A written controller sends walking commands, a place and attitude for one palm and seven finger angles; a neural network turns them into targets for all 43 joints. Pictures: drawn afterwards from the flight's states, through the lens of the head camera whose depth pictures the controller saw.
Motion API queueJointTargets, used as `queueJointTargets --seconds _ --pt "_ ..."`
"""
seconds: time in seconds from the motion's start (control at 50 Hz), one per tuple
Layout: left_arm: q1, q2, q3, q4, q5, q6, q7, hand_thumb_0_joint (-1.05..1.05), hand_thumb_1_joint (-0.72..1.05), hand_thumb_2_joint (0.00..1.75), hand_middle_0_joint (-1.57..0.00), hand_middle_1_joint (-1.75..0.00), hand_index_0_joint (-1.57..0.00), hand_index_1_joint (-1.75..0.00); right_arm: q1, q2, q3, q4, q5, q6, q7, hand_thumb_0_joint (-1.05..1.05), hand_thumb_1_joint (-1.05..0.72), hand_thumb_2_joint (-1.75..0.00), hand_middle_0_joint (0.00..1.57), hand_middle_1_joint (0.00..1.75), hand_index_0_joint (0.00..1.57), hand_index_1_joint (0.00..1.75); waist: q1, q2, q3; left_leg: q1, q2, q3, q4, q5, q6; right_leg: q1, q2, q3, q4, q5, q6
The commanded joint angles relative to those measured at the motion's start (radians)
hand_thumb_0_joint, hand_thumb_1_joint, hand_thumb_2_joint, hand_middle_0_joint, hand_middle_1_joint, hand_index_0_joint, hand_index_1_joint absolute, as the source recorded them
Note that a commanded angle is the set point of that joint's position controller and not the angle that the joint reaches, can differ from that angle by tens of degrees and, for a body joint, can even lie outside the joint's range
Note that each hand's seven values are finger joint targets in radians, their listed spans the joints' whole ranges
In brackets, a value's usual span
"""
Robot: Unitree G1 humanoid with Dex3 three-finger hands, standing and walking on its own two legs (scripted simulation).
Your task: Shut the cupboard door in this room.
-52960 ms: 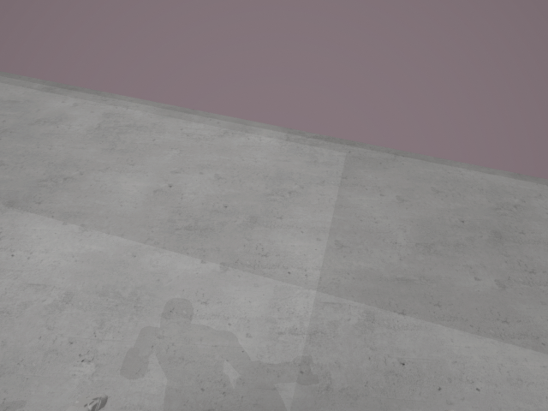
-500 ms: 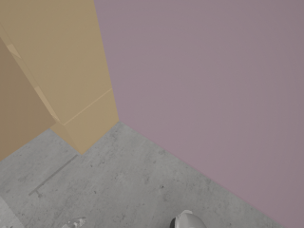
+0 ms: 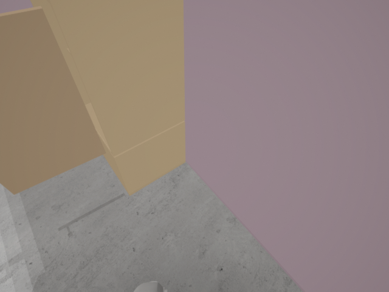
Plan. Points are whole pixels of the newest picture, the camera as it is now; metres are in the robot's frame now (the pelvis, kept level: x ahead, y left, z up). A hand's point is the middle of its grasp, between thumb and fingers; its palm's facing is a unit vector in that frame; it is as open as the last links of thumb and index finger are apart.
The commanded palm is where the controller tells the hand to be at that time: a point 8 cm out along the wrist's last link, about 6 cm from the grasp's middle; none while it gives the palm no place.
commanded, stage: turn to face it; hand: left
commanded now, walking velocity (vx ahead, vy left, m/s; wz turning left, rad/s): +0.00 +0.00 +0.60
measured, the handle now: out of the picture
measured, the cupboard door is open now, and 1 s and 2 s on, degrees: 87 87 87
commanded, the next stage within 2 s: take the last steps up to it in 1.08 s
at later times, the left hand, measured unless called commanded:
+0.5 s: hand out of the picture +0.07 +0.25 -0.15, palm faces +0.30 -0.91 -0.28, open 7.4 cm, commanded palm none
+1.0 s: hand out of the picture -0.07 +0.19 -0.18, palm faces +0.58 -0.78 -0.24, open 7.4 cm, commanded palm none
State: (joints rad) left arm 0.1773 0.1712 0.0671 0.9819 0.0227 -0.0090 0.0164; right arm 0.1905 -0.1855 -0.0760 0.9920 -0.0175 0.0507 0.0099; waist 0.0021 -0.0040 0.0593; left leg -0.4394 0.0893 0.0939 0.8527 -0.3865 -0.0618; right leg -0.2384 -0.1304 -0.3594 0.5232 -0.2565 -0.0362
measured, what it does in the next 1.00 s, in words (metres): steps on the spot, turning left: left foot, then right foot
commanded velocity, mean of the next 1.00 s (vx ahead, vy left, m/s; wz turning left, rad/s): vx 0.00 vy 0.00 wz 0.51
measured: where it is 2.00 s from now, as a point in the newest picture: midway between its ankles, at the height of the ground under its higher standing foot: outside the picture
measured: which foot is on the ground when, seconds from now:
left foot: up 0.00-0.06, down 0.08-0.56, up 0.58-0.98, down 1.00-1.00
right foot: down 0.00-0.08, up 0.10-0.54, down 0.56-1.00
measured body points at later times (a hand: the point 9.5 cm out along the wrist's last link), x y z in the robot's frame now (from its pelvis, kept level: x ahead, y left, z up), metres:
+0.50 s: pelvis +0.03 +0.01 +0.00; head +0.08 +0.01 +0.45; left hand +0.06 +0.29 -0.13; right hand +0.16 -0.21 -0.15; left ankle +0.03 +0.12 -0.74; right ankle +0.07 -0.14 -0.71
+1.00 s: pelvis +0.02 +0.01 -0.01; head +0.05 +0.04 +0.44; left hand -0.10 +0.24 -0.16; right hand +0.26 -0.15 -0.14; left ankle -0.05 +0.09 -0.74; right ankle +0.08 -0.12 -0.73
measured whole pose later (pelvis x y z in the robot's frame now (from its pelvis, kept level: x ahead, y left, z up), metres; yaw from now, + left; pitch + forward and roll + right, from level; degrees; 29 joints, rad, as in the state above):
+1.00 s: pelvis +0.02 +0.01 -0.01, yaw +33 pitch +0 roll +0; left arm 0.27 0.23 0.06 0.94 0.02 0.02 0.01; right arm 0.11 -0.25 -0.07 0.93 -0.01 0.05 0.02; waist 0.03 -0.03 0.10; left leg -0.25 0.02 0.06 0.58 -0.29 -0.03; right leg -0.26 -0.20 -0.25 0.65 -0.35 0.06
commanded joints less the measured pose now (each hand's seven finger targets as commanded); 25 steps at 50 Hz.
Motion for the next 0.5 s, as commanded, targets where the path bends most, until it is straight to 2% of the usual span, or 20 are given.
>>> queueJointTargets --seconds 0.0,0.02,0.04,0.06,0.08,0.1,0.12,0.16,0.18,0.22,0.24,0.3,0.36,0.4,0.44,0.48 --pt "0.074 0.201 0.05 -0.05 0.003 -0.001 0.009 0.0 0.9 0.9 -0.2 -0.3 -0.2 -0.3 -0.006 -0.045 -0.006 -0.094 0.0 -0.024 0.011 0.0 -0.9 -0.9 0.2 0.3 0.2 0.3 0.023 -0.103 -0.069 0.06 -0.012 0.026 -0.168 0.021 0.019 0.078 -0.298 0.172 -0.107 0.224 -0.066" --pt "0.078 0.2 0.05 -0.049 0.001 0.004 0.007 0.0 0.9 0.9 -0.2 -0.3 -0.2 -0.3 0.013 -0.059 -0.01 -0.098 -0.002 -0.027 0.012 0.0 -0.9 -0.9 0.2 0.3 0.2 0.3 0.009 -0.062 -0.091 0.138 -0.02 0.024 -0.259 0.079 0.027 0.055 -0.282 0.148 -0.028 0.21 -0.037" --pt "0.073 0.193 0.049 -0.055 -0.007 0.009 0.005 0.0 0.9 0.9 -0.2 -0.3 -0.2 -0.3 0.075 -0.097 -0.02 -0.086 -0.004 -0.034 0.011 0.0 -0.9 -0.9 0.2 0.3 0.2 0.3 -0.031 0.027 -0.131 0.271 -0.003 -0.023 -0.393 0.196 0.044 -0.015 -0.241 0.11 0.116 0.174 0.011" --pt "0.067 0.137 0.041 -0.091 -0.015 0.013 -0.004 0.0 0.9 0.9 -0.2 -0.3 -0.2 -0.3 0.131 -0.212 -0.047 -0.09 -0.012 -0.043 0.002 0.0 -0.9 -0.9 0.2 0.3 0.2 0.3 -0.064 0.31 -0.153 0.404 0.234 -0.376 -0.492 0.482 0.165 -0.256 -0.086 0.069 0.358 -0.161 0.103" --pt "-0.019 0.11 0.019 -0.139 -0.009 0.016 -0.004 0.0 0.9 0.9 -0.2 -0.3 -0.2 -0.3 0.176 -0.275 -0.056 -0.081 -0.004 -0.038 -0.011 0.0 -0.9 -0.9 0.2 0.3 0.2 0.3 -0.095 0.356 -0.163 0.431 0.369 -0.519 -0.516 0.8 0.285 -0.384 -0.004 0.183 0.54 -0.45 0.127" --pt "-0.048 0.131 0.022 -0.153 -0.007 0.019 -0.003 0.0 0.9 0.9 -0.2 -0.3 -0.2 -0.3 0.168 -0.274 -0.051 -0.075 -0.004 -0.038 -0.015 0.0 -0.9 -0.9 0.2 0.3 0.2 0.3 -0.08 0.226 -0.167 0.427 0.368 -0.442 -0.495 0.749 0.309 -0.392 -0.019 0.262 0.617 -0.395 0.114" --pt "-0.06 0.118 0.025 -0.136 -0.001 0.026 0.001 0.0 0.9 0.9 -0.2 -0.3 -0.2 -0.3 0.128 -0.239 -0.044 -0.083 -0.003 -0.042 -0.022 0.0 -0.9 -0.9 0.2 0.3 0.2 0.3 -0.071 0.254 -0.152 0.378 0.3 -0.423 -0.509 0.703 0.277 -0.402 -0.019 0.295 0.637 -0.336 0.115" --pt "-0.029 0.138 0.034 -0.102 -0.006 0.026 -0.006 0.0 0.9 0.9 -0.2 -0.3 -0.2 -0.3 0.021 -0.209 -0.031 -0.111 -0.003 -0.046 -0.031 0.0 -0.9 -0.9 0.2 0.3 0.2 0.3 -0.028 0.199 -0.102 0.329 0.209 -0.324 -0.497 0.65 0.237 -0.388 -0.004 0.331 0.667 -0.199 0.121" --pt "0.001 0.138 0.034 -0.091 -0.008 0.03 -0.009 0.0 0.9 0.9 -0.2 -0.3 -0.2 -0.3 0.001 -0.199 -0.025 -0.118 -0.002 -0.049 -0.032 0.0 -0.9 -0.9 0.2 0.3 0.2 0.3 -0.009 0.171 -0.098 0.323 0.171 -0.283 -0.499 0.64 0.217 -0.367 0.003 0.329 0.664 -0.15 0.125" --pt "0.03 0.14 0.033 -0.076 -0.011 0.034 -0.011 0.0 0.9 0.9 -0.2 -0.3 -0.2 -0.3 -0.005 -0.193 -0.021 -0.122 0.004 -0.052 -0.031 0.0 -0.9 -0.9 0.2 0.3 0.2 0.3 -0.001 0.128 -0.099 0.297 0.139 -0.254 -0.517 0.584 0.206 -0.327 0.015 0.328 0.64 -0.1 0.133" --pt "0.039 0.141 0.032 -0.077 -0.011 0.037 -0.008 0.0 0.9 0.9 -0.2 -0.3 -0.2 -0.3 -0.004 -0.199 -0.023 -0.125 0.001 -0.05 -0.03 0.0 -0.9 -0.9 0.2 0.3 0.2 0.3 0.002 0.128 -0.096 0.291 0.139 -0.265 -0.528 0.542 0.209 -0.32 0.015 0.334 0.619 -0.099 0.137" --pt "0.006 0.145 0.029 -0.099 -0.013 0.04 -0.003 0.0 0.9 0.9 -0.2 -0.3 -0.2 -0.3 0.018 -0.21 -0.03 -0.121 -0.001 -0.044 -0.027 0.0 -0.9 -0.9 0.2 0.3 0.2 0.3 -0.017 0.13 -0.083 0.306 0.142 -0.326 -0.536 0.461 0.227 -0.316 0.026 0.341 0.511 -0.128 0.146" --pt "-0.04 0.141 0.024 -0.132 -0.016 0.037 0.0 0.0 0.9 0.9 -0.2 -0.3 -0.2 -0.3 0.038 -0.22 -0.038 -0.118 -0.005 -0.036 -0.024 0.0 -0.9 -0.9 0.2 0.3 0.2 0.3 -0.034 0.141 -0.085 0.327 0.147 -0.38 -0.511 0.492 0.243 -0.288 0.047 0.341 0.396 -0.182 0.148" --pt "-0.045 0.138 0.019 -0.143 -0.02 0.032 0.001 0.0 0.9 0.9 -0.2 -0.3 -0.2 -0.3 0.034 -0.225 -0.043 -0.119 -0.006 -0.031 -0.023 0.0 -0.9 -0.9 0.2 0.3 0.2 0.3 -0.036 0.162 -0.104 0.328 0.132 -0.403 -0.477 0.551 0.241 -0.235 0.07 0.334 0.297 -0.195 0.142" --pt "-0.023 0.14 0.017 -0.147 -0.024 0.026 0.003 0.0 0.9 0.9 -0.2 -0.3 -0.2 -0.3 0.014 -0.228 -0.045 -0.127 -0.006 -0.027 -0.021 0.0 -0.9 -0.9 0.2 0.3 0.2 0.3 -0.024 0.189 -0.119 0.29 0.12 -0.43 -0.441 0.628 0.236 -0.144 0.094 0.326 0.194 -0.182 0.134" --pt "0.028 0.151 0.019 -0.137 -0.028 0.017 0.006 0.0 0.9 0.9 -0.2 -0.3 -0.2 -0.3 -0.019 -0.222 -0.047 -0.136 -0.001 -0.023 -0.019 0.0 -0.9 -0.9 0.2 0.3 0.2 0.3 0.008 0.183 -0.135 0.213 0.083 -0.435 -0.389 0.597 0.201 -0.003 0.108 0.316 0.021 -0.057 0.124"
